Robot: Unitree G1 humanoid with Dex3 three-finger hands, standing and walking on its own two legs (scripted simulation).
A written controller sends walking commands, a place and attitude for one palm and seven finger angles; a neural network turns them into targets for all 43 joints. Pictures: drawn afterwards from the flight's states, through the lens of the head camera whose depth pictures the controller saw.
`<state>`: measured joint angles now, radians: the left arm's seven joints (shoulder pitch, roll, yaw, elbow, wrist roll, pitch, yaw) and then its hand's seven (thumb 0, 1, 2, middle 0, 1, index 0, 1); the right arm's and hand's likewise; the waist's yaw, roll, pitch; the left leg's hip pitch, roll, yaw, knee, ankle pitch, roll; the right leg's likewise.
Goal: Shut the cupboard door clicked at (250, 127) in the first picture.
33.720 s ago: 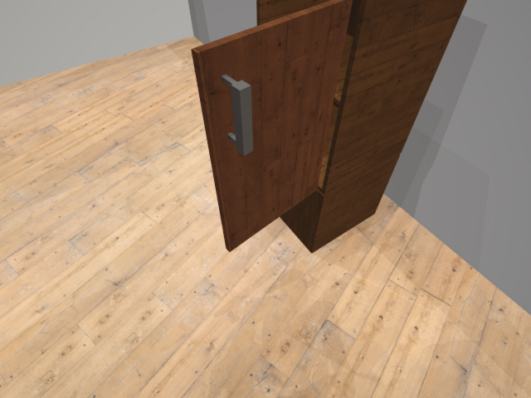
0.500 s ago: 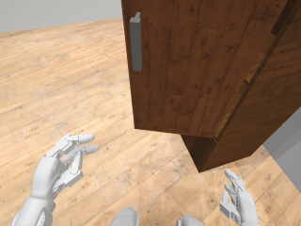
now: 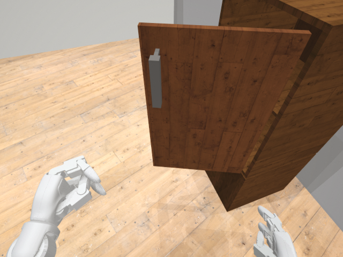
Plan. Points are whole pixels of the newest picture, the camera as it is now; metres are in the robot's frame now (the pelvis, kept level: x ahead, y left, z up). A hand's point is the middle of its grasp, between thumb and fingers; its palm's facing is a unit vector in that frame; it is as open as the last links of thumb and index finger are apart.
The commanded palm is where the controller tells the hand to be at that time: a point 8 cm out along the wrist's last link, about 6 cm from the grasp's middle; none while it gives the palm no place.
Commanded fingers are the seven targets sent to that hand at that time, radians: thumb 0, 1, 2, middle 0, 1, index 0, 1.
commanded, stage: raise the hand and make a fist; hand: left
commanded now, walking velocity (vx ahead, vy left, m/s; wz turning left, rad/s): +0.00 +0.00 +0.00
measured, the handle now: (157, 79) +0.50 +0.09 +0.16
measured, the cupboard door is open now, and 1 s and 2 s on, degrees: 65 65 65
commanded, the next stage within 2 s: bring the fist close to the handle in 0.84 s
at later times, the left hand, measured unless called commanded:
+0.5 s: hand (90, 155) +0.25 +0.17 +0.17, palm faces +0.01 -1.00 -0.07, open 3.1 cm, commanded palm +0.22 +0.22 +0.17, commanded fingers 0.00 0.90 0.90 -1.30 -1.50 -1.30 -1.50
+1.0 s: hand (92, 160) +0.25 +0.17 +0.16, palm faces +0.03 -1.00 -0.07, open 3.1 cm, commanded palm +0.23 +0.21 +0.17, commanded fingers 0.00 0.90 0.90 -1.30 -1.50 -1.30 -1.50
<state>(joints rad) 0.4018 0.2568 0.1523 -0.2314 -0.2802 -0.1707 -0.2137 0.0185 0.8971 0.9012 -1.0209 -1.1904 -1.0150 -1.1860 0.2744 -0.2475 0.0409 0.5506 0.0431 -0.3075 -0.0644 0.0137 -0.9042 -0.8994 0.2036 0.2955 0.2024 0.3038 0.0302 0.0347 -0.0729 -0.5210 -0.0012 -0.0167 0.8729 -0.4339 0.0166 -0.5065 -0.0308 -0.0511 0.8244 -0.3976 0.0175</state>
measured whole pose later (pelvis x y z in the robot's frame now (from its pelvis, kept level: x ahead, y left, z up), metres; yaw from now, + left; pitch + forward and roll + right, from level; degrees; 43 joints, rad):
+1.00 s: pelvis +0.01 -0.02 +0.03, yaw +0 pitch -2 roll +0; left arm 0.24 0.27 0.21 -0.20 -0.29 0.04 -0.23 0.02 0.90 0.90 -1.31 -1.50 -1.30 -1.50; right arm 0.25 -0.25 0.06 0.63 0.06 -0.31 -0.08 0.01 -0.90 -0.90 0.20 0.30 0.20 0.30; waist 0.05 0.05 -0.05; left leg -0.24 0.02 -0.02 0.60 -0.33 -0.01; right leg -0.25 -0.01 -0.05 0.59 -0.32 -0.01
